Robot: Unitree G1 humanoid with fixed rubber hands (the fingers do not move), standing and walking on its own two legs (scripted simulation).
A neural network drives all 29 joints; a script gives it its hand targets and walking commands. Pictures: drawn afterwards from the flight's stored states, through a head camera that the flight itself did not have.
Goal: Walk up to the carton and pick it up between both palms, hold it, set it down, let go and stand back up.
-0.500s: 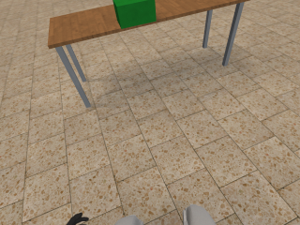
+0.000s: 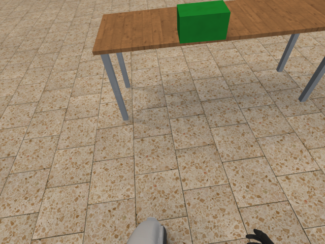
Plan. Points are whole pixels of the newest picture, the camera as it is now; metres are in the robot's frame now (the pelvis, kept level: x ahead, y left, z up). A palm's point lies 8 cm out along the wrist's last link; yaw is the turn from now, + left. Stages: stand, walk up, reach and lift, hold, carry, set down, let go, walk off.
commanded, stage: walk up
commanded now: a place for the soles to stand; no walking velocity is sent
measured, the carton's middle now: (201, 21) +1.22 -0.04 -0.03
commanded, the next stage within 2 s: none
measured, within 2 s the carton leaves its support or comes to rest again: neither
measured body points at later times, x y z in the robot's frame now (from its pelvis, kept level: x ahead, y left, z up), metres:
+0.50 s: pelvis +0.27 +0.01 -0.01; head +0.28 +0.00 +0.44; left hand +0.42 +0.23 -0.11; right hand +0.24 -0.25 -0.15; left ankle +0.19 +0.12 -0.73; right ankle +0.41 -0.13 -0.71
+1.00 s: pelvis +0.48 +0.04 -0.01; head +0.48 +0.05 +0.44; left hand +0.45 +0.30 -0.15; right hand +0.59 -0.21 -0.12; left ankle +0.59 +0.17 -0.73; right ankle +0.42 -0.12 -0.73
